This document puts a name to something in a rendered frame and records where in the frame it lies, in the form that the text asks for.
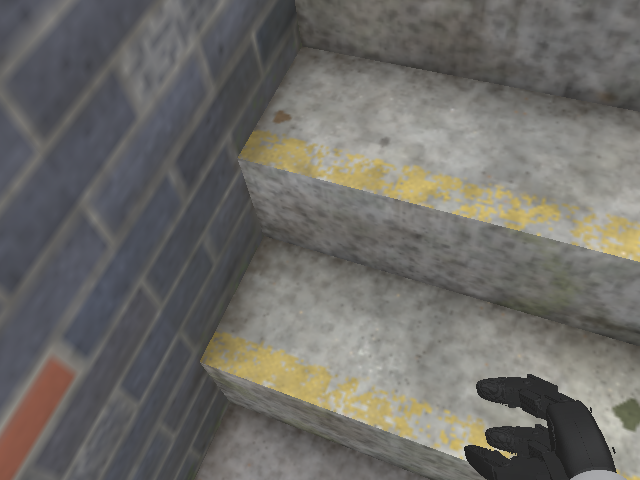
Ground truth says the robot right hand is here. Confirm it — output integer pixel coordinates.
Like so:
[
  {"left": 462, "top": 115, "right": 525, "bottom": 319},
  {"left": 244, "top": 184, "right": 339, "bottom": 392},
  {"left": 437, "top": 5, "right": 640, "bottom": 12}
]
[{"left": 464, "top": 374, "right": 617, "bottom": 480}]

